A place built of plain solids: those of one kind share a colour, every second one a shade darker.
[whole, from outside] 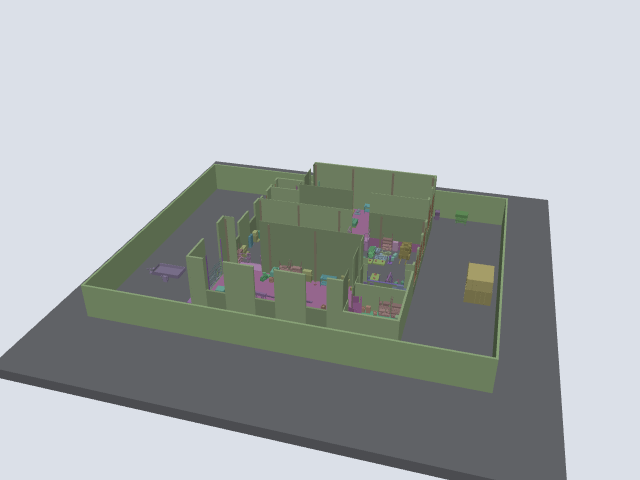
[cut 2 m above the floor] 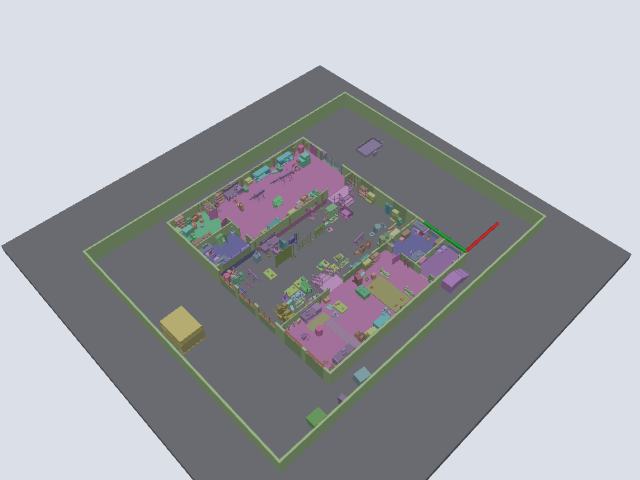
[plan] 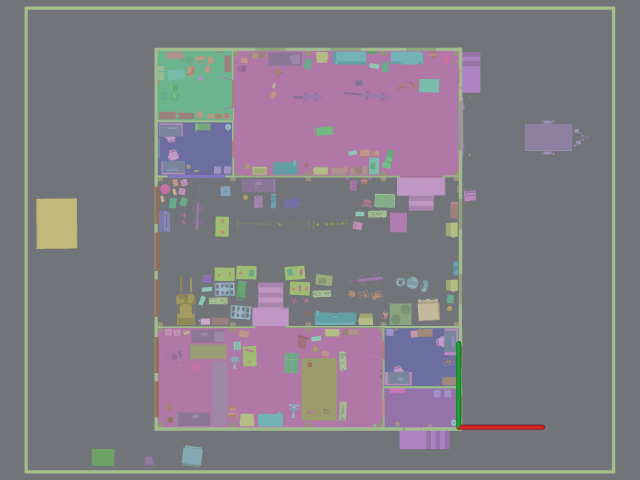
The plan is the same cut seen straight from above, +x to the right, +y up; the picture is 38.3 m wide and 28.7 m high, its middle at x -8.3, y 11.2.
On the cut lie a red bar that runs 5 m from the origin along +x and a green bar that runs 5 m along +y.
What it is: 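A firm's repair and maintenance workshop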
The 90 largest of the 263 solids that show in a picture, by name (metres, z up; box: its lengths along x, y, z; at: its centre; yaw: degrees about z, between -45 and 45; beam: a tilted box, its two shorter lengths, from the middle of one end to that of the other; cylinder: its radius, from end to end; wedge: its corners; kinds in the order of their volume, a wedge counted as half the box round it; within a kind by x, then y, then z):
{
 "raised_floor_hall_1": {"box": [13.63, 6.13, 1.07], "at": [-11.25, 3.0, 0.48]},
 "raised_floor_hall_2": {"box": [13.63, 7.63, 0.73], "at": [-6.75, 18.75, 0.32]},
 "wall_1": {"box": [0.2, 0.81, 6.27], "at": [-18.1, 0.2, 3.08]},
 "wall_2": {"box": [0.2, 2.16, 1.97], "at": [-18.1, 1.68, 0.94]},
 "wall_3": {"box": [0.2, 0.51, 6.27], "at": [-18.1, 3.0, 3.08]},
 "wall_4": {"box": [0.2, 2.16, 1.97], "at": [-18.1, 4.33, 0.94]},
 "wall_5": {"box": [0.2, 0.61, 6.27], "at": [-18.1, 5.7, 3.08]},
 "wall_6": {"box": [0.2, 0.61, 4.05], "at": [-18.1, 6.3, 1.98]},
 "wall_7": {"box": [0.2, 2.26, 1.15], "at": [-18.1, 7.72, 0.53]},
 "wall_8": {"box": [0.2, 0.51, 4.05], "at": [-18.1, 9.1, 1.98]},
 "wall_9": {"box": [0.2, 2.31, 1.15], "at": [-18.1, 10.5, 0.53]},
 "wall_10": {"box": [0.2, 0.51, 4.05], "at": [-18.1, 11.9, 1.98]},
 "wall_11": {"box": [0.2, 2.26, 1.15], "at": [-18.1, 13.28, 0.53]},
 "wall_12": {"box": [0.2, 0.61, 4.05], "at": [-18.1, 14.7, 1.98]},
 "wall_13": {"box": [0.2, 3.3, 3.43], "at": [-18.1, 16.65, 1.67]},
 "wall_14": {"box": [0.2, 4.4, 3.43], "at": [-18.1, 20.5, 1.67]},
 "wall_15": {"box": [4.7, 0.2, 3.43], "at": [-15.85, 22.6, 1.67]},
 "wall_16": {"box": [4.5, 0.06, 3.43], "at": [-15.75, 18.27, 1.67]},
 "wall_17": {"box": [4.5, 0.06, 3.43], "at": [-15.75, 18.33, 1.67]},
 "wall_18": {"box": [3.46, 0.06, 1.68], "at": [-15.68, 14.97, 0.79]},
 "wall_19": {"box": [5.85, 0.06, 6.27], "at": [-15.07, 5.97, 3.08]},
 "wall_20": {"box": [5.85, 0.06, 4.05], "at": [-15.07, 6.03, 1.98]},
 "wall_21": {"box": [0.06, 1.15, 6.43], "at": [-13.47, 15.57, 3.17]},
 "wall_22": {"box": [0.06, 1.21, 6.43], "at": [-13.47, 17.75, 3.17]},
 "wall_23": {"box": [0.06, 0.86, 6.43], "at": [-13.47, 18.67, 3.17]},
 "wall_24": {"box": [0.06, 1.71, 6.43], "at": [-13.47, 21.65, 3.17]},
 "wall_25": {"box": [1.36, 0.2, 6.43], "at": [-12.82, 22.6, 3.17]},
 "wall_26": {"box": [13.7, 0.2, 6.27], "at": [-11.35, -0.1, 3.08]},
 "wall_27": {"box": [1.81, 0.2, 3.23], "at": [-11.25, 22.6, 1.56]},
 "wall_28": {"box": [2.71, 0.2, 6.43], "at": [-9.0, 22.6, 3.17]},
 "wall_29": {"box": [10.06, 0.06, 4.05], "at": [-8.53, 14.97, 1.98]},
 "wall_30": {"box": [10.0, 0.06, 6.43], "at": [-8.5, 15.03, 3.17]},
 "wall_31": {"box": [5.85, 0.06, 6.27], "at": [-7.42, 5.97, 3.08]},
 "wall_32": {"box": [5.91, 0.06, 4.05], "at": [-7.39, 6.03, 1.98]},
 "wall_33": {"box": [1.81, 0.2, 3.23], "at": [-6.75, 22.6, 1.56]},
 "wall_34": {"box": [0.06, 0.76, 6.27], "at": [-4.53, 2.08, 3.08]},
 "wall_35": {"box": [0.06, 1.76, 6.27], "at": [-4.53, 3.22, 3.08]},
 "wall_36": {"box": [2.71, 0.2, 6.43], "at": [-4.5, 22.6, 3.17]},
 "wall_37": {"box": [4.56, 0.06, 4.05], "at": [-2.28, 6.03, 1.98]},
 "wall_38": {"box": [4.5, 0.06, 3.77], "at": [-2.25, 2.37, 1.83]},
 "wall_39": {"box": [4.5, 0.06, 3.77], "at": [-2.25, 2.43, 1.83]},
 "wall_40": {"box": [4.5, 0.06, 3.77], "at": [-2.25, 5.97, 1.83]},
 "wall_41": {"box": [1.81, 0.2, 3.23], "at": [-2.25, 22.6, 1.56]},
 "wall_42": {"box": [4.7, 0.2, 3.77], "at": [-2.15, -0.1, 1.83]},
 "wall_43": {"box": [1.56, 0.2, 6.43], "at": [-0.57, 22.6, 3.17]},
 "wall_44": {"box": [1.0, 0.06, 6.43], "at": [-0.5, 15.03, 3.17]},
 "wall_45": {"box": [0.2, 1.21, 3.77], "at": [0.1, 3.0, 1.83]},
 "wall_46": {"box": [0.2, 1.21, 3.77], "at": [0.1, 5.4, 1.83]},
 "wall_47": {"box": [0.2, 1.36, 4.05], "at": [0.1, 6.67, 1.98]},
 "wall_48": {"box": [0.2, 1.81, 2.55], "at": [0.1, 8.25, 1.23]},
 "wall_49": {"box": [0.2, 2.71, 4.05], "at": [0.1, 10.5, 1.98]},
 "wall_50": {"box": [0.2, 1.81, 2.55], "at": [0.1, 12.75, 1.23]},
 "wall_51": {"box": [0.2, 1.36, 4.05], "at": [0.1, 14.32, 1.98]},
 "wall_52": {"box": [0.2, 1.51, 6.43], "at": [0.1, 15.75, 3.17]},
 "wall_53": {"box": [0.2, 3.01, 0.73], "at": [0.1, 18.0, 0.32]},
 "wall_54": {"box": [0.2, 3.21, 6.43], "at": [0.1, 21.1, 3.17]},
 "yard_bound_1": {"box": [0.2, 27.93, 3.37], "at": [-25.87, 11.2, 1.64]},
 "yard_bound_2": {"box": [35.33, 0.2, 3.37], "at": [-8.31, -2.66, 1.64]},
 "yard_bound_3": {"box": [35.33, 0.2, 3.37], "at": [-8.31, 25.07, 1.64]},
 "yard_bound_4": {"box": [0.2, 27.93, 3.37], "at": [9.26, 11.2, 1.64]},
 "raised_floor_office_1": {"box": [4.63, 3.43, 0.73], "at": [-15.75, 16.65, 0.32]},
 "raised_floor_office_2": {"box": [4.63, 3.73, 1.07], "at": [-2.25, 4.2, 0.48]},
 "beyond_container_1": {"box": [2.32, 2.93, 2.59], "at": [-24.04, 12.2, 1.24], "yaw": 0.5},
 "raised_floor_stores_1": {"box": [4.63, 4.33, 0.73], "at": [-15.75, 20.4, 0.32]},
 "raised_floor_lobby_1": {"box": [4.63, 2.53, 1.07], "at": [-2.25, 1.2, 0.48]},
 "door_landing_1": {"box": [2.2, 1.1, 1.07], "at": [-11.25, 6.61, 0.48]},
 "door_landing_2": {"box": [1.5, 0.32, 0.9], "at": [-11.25, 7.3, 0.4]},
 "door_landing_3": {"box": [1.5, 0.32, 0.73], "at": [-11.25, 7.6, 0.32]},
 "door_landing_4": {"box": [2.9, 1.1, 0.73], "at": [-2.25, 14.39, 0.32]},
 "yard_step_1": {"box": [1.6, 1.1, 1.01], "at": [-2.75, -0.75, 0.5]},
 "yard_step_2": {"box": [1.1, 1.6, 0.67], "at": [0.75, 20.8, 0.33]},
 "crate_1": {"box": [1.0, 0.6, 0.8], "at": [-16.9, 21.07, 1.03], "yaw": 3.9},
 "crate_2": {"box": [0.6, 1.0, 0.95], "at": [-5.08, 15.62, 1.1], "yaw": -0.4},
 "crate_3": {"box": [1.2, 0.8, 0.95], "at": [-1.77, 20.43, 1.1], "yaw": -0.3},
 "pallet_load_1": {"box": [1.13, 0.73, 1.02], "at": [-4.43, 13.53, 0.46], "yaw": -2.1},
 "pallet_load_2": {"box": [1.2, 0.81, 0.83], "at": [-4.42, 13.55, 0.36], "yaw": -2.1},
 "beyond_tote_tank_1": {"box": [1.18, 0.94, 1.02], "at": [-15.94, -1.73, 0.63], "yaw": -6.5},
 "raised_slab_1": {"box": [2.1, 3.75, 0.14], "at": [-8.35, 2.27, 1.04]},
 "roll_cab_1": {"box": [0.85, 0.46, 0.74], "at": [-12.66, 0.29, 1.5]},
 "roll_cab_2": {"box": [0.85, 0.46, 0.75], "at": [-8.25, 15.35, 1.17]},
 "roll_cab_3": {"box": [0.85, 0.46, 0.75], "at": [-7.57, 5.65, 1.51]},
 "workbench_1": {"box": [0.64, 0.65, 0.8], "at": [-14.3, 5.45, 1.37]},
 "workbench_2": {"box": [0.63, 0.63, 0.8], "at": [-9.7, 22.02, 1.03]},
 "filing_lateral_low_1": {"box": [0.9, 0.48, 0.73], "at": [-2.02, 5.65, 1.33]},
 "filing_lateral_low_2": {"box": [0.9, 0.48, 0.73], "at": [-0.54, 2.75, 1.33]},
 "drums_bund_1": {"box": [1.3, 1.3, 0.35], "at": [-3.48, 6.76, 0.13]},
 "beyond_waste_container_1": {"box": [1.36, 1.02, 0.34], "at": [-21.28, -1.8, 1.12], "yaw": -0.9},
 "forklift_1": {"box": [0.81, 0.63, 0.93], "at": [-16.32, 6.46, 0.56]},
 "stillage_1": {"box": [0.88, 1.08, 0.42], "at": [-3.61, 12.25, 0.16], "yaw": -0.8},
 "wheelie_bin_1": {"box": [0.51, 0.62, 1.12], "at": [-9.38, 5.02, 1.53], "yaw": -13.2}
}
